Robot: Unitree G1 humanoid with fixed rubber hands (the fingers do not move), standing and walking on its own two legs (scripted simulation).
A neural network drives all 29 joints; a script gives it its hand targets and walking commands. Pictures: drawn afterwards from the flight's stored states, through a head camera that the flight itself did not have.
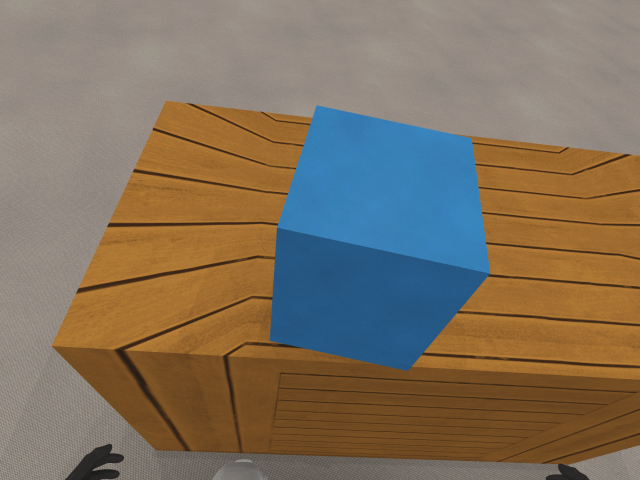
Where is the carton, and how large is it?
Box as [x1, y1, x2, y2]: [270, 105, 489, 370]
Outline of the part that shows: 317,105 277,226 270,340 407,370 489,274 471,138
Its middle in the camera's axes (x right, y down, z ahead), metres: +0.06 +0.01 +0.52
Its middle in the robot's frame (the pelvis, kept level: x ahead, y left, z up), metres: +0.39 -0.04 +0.06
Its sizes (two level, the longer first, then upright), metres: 0.210 0.200 0.250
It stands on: a pedestal, 0.69 m high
